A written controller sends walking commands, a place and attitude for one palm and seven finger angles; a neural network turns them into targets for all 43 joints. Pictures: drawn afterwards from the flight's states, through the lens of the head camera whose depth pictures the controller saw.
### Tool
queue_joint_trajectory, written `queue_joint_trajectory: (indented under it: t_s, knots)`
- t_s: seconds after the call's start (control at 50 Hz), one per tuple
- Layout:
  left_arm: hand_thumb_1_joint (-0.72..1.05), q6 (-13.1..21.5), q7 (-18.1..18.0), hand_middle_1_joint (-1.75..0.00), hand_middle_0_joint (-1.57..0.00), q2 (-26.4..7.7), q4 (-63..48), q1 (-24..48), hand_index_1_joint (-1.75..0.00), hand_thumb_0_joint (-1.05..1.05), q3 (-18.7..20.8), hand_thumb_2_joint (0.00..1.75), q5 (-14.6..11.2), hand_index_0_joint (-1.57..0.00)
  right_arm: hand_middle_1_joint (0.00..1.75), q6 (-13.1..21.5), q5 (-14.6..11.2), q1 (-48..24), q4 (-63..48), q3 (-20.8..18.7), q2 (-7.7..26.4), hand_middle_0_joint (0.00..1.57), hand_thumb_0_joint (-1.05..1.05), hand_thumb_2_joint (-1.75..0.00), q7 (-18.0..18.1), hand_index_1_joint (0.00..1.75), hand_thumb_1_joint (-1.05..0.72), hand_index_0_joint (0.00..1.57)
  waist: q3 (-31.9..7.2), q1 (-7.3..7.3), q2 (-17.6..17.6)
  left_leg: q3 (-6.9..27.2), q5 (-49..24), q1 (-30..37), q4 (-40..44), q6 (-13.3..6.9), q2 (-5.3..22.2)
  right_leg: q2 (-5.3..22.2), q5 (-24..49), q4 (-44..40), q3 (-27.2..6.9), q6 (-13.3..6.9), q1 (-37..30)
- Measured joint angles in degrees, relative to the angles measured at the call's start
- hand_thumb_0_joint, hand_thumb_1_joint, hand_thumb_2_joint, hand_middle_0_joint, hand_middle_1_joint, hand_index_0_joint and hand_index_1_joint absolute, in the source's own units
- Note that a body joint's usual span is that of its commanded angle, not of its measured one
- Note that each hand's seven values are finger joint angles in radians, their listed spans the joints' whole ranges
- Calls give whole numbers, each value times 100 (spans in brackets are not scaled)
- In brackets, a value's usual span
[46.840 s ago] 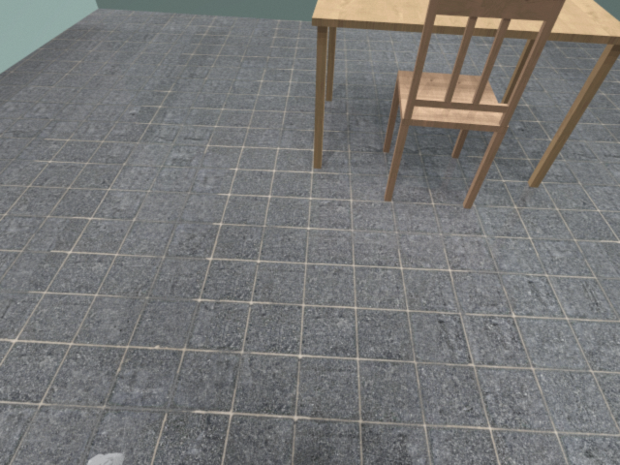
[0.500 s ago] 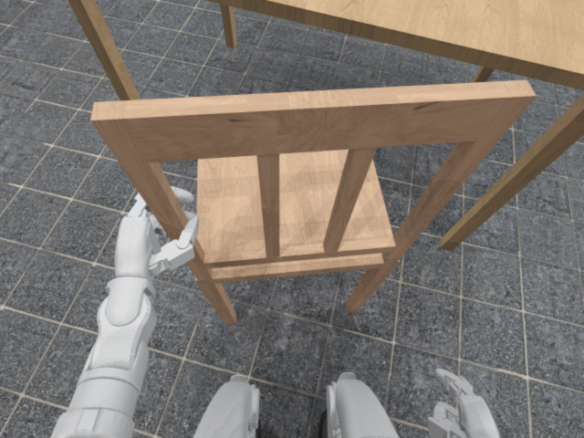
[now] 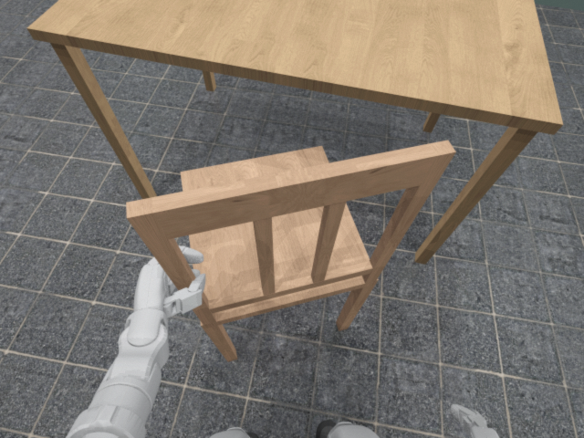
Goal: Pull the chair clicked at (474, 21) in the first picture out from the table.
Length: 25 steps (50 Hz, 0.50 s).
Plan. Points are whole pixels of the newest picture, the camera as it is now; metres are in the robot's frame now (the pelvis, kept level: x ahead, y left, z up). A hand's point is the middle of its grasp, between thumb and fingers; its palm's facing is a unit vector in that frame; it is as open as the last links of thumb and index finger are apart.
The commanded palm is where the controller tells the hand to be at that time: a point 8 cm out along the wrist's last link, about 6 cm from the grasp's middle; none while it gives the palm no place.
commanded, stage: step backward, pulling the chair out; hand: left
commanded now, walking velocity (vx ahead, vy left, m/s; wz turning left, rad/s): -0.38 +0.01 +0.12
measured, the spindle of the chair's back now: (265, 259) +0.39 +0.04 -0.08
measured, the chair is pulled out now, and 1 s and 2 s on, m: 0.23 0.30 0.36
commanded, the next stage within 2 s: none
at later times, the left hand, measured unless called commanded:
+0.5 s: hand (205, 341) +0.25 +0.12 -0.07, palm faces +0.07 -0.98 -0.18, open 5.7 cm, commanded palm +0.23 +0.17 -0.07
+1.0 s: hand (206, 349) +0.24 +0.12 -0.07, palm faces +0.08 -0.98 -0.18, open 5.8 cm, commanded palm +0.22 +0.17 -0.07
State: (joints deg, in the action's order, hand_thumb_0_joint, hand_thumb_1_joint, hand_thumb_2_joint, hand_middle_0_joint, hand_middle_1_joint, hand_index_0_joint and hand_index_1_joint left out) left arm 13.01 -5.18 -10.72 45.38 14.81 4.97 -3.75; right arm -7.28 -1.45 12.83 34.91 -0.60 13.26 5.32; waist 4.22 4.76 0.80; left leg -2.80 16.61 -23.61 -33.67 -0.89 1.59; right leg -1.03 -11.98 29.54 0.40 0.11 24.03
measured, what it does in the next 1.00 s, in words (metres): lifts its left foot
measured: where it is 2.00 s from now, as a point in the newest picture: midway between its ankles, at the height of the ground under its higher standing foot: outside the picture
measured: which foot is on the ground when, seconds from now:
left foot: down 0.00-0.86, up 0.88-1.00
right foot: down 0.00-1.00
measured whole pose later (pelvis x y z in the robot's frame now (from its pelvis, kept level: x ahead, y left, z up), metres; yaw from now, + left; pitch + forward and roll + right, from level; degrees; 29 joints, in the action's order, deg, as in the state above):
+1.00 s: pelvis -0.08 -0.02 +0.00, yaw +4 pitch +3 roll +1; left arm 12.7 -7.6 -7.4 49.4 18.3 0.9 -1.3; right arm -1.5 -1.6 11.0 40.6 0.0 14.4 5.4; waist 6.5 4.3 -0.4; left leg 1.9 26.9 -24.9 -45.5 1.0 -1.7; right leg 3.0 -7.2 31.6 3.0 -1.1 27.2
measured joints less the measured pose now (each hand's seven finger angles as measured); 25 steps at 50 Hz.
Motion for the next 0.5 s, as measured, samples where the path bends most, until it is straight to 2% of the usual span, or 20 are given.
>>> queue_joint_trajectory:
  t_s: [0.28, 0.5]
  knots:
    - [63, 111, -139, -115, -26, 163, 490, 207, -145, 7, -281, 69, 8, -50, 30, 164, -80, -158, 145, 63, -9, 21, 0, -90, 95, 30, -91, 20, 25, -145, -13, 91, -432, -114, 108, 56, -52, 56, 279, 83, 100, -79, 162]
    - [63, 347, -218, -114, -27, 242, 791, 271, -145, 5, -400, 68, 100, -50, 30, 449, -121, 54, 389, 0, 129, 21, 0, -90, 66, 30, -91, 20, 66, -115, 74, 190, -447, -225, 44, 74, -43, 51, 514, -62, 206, -122, 148]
